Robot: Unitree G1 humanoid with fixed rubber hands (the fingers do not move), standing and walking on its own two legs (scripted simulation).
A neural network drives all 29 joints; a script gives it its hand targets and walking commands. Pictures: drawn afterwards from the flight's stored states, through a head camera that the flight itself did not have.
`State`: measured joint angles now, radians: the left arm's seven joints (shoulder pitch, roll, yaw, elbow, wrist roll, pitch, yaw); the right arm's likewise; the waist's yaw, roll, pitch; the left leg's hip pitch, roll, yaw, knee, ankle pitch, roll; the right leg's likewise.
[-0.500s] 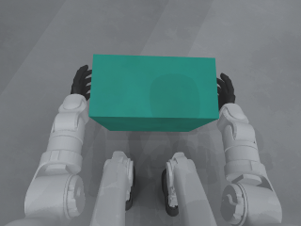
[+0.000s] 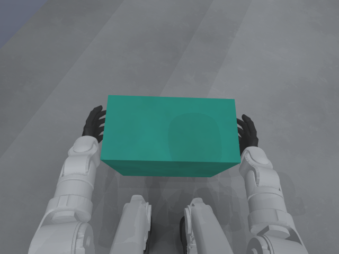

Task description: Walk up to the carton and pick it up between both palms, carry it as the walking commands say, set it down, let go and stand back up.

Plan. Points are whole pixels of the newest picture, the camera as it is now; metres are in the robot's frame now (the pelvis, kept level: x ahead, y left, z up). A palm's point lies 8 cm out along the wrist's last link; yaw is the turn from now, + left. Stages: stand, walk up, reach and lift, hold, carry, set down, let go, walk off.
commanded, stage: reach and lift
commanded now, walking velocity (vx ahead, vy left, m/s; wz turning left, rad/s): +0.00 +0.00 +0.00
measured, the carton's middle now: (169, 144) +0.40 +0.00 -0.15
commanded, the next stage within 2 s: none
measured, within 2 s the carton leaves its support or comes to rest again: neither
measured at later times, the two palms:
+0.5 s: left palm (83, 135) +0.38 +0.19 +0.00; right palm (265, 143) +0.36 -0.19 +0.00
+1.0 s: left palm (59, 128) +0.37 +0.20 +0.07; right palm (282, 137) +0.35 -0.18 +0.08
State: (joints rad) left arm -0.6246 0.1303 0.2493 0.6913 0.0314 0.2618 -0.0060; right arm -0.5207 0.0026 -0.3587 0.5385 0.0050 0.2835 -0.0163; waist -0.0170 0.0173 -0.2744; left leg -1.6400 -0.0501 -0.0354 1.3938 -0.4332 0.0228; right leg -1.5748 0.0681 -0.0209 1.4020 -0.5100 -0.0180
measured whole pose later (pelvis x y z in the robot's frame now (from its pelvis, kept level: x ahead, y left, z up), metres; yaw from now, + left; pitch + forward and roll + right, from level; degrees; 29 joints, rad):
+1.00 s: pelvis +0.04 +0.00 +0.12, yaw +2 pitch +23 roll -1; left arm -0.39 0.08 0.24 0.64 0.11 0.30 -0.05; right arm -0.30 0.07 -0.35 0.50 -0.07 0.32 0.01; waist -0.04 -0.01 -0.21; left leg -0.94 -0.05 -0.06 0.83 -0.29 0.03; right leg -0.87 0.06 0.00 0.82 -0.35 -0.02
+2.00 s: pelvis +0.04 +0.00 +0.18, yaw +1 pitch -3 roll +0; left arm -0.36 0.06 0.23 0.41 0.18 0.65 -0.09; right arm -0.28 0.09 -0.35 0.28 -0.18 0.64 0.06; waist -0.03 -0.03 -0.01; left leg -0.19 -0.05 -0.05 0.39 -0.15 0.03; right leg -0.14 0.04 0.04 0.39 -0.21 -0.02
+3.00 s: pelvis +0.06 -0.01 +0.18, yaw +1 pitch -3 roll +0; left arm -0.26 0.04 0.22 0.22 0.18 0.71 -0.11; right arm -0.21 0.11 -0.30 0.15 -0.19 0.69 0.07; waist -0.01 -0.01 0.01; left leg -0.12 -0.04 -0.05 0.30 -0.13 0.02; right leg -0.07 0.05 0.05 0.30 -0.18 -0.03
